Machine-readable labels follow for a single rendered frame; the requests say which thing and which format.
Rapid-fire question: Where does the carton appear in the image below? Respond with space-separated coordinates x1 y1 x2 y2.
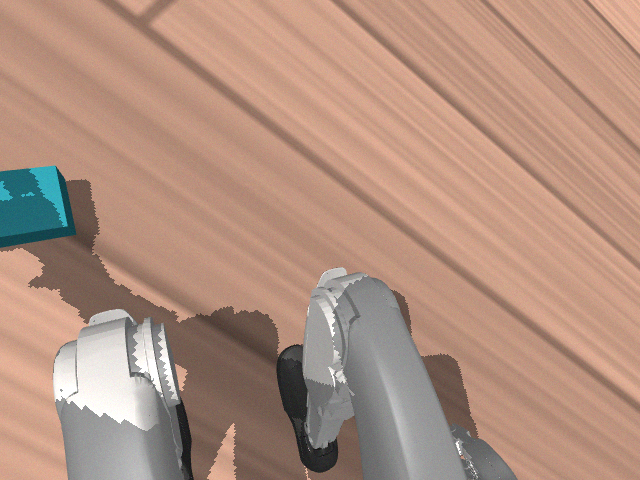
0 166 77 248

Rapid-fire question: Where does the right robot foot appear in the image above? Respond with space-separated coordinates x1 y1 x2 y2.
277 345 338 473

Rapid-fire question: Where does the right robot hand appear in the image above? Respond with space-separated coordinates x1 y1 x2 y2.
449 423 518 480

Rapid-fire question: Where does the left robot foot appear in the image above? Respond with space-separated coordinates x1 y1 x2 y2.
175 397 194 480

